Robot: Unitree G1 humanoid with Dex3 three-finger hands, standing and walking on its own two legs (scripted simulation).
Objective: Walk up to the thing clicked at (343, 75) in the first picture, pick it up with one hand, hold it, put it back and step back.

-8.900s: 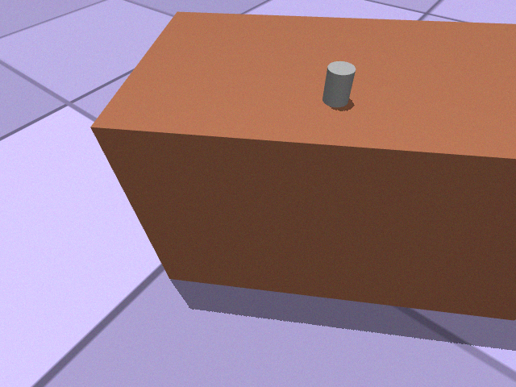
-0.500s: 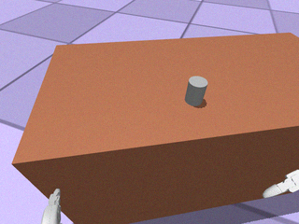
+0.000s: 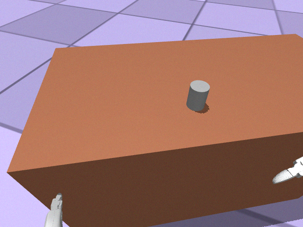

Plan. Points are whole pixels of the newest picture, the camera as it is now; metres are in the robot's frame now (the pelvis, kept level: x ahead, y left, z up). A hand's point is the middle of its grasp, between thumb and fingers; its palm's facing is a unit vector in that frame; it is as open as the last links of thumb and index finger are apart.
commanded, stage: go down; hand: right
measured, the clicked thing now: (197, 95) +0.51 -0.16 +0.07
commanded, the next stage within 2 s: none
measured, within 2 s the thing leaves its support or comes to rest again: neither
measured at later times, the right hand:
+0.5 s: hand (291, 111) +0.31 -0.30 +0.19, palm faces +0.15 +0.98 -0.12, open 17.6 cm
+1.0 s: hand (292, 90) +0.37 -0.33 +0.20, palm faces +0.15 +0.99 +0.00, open 17.8 cm
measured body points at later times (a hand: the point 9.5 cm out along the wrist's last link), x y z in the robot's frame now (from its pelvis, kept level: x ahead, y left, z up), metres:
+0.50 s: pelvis -0.02 +0.00 +0.00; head -0.03 +0.01 +0.45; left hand +0.15 +0.27 -0.08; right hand +0.29 -0.36 +0.20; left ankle +0.03 +0.14 -0.74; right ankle -0.04 -0.13 -0.74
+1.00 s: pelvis -0.02 +0.01 -0.01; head +0.00 +0.00 +0.44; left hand +0.13 +0.27 -0.09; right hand +0.35 -0.39 +0.20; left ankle +0.03 +0.14 -0.74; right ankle -0.04 -0.13 -0.74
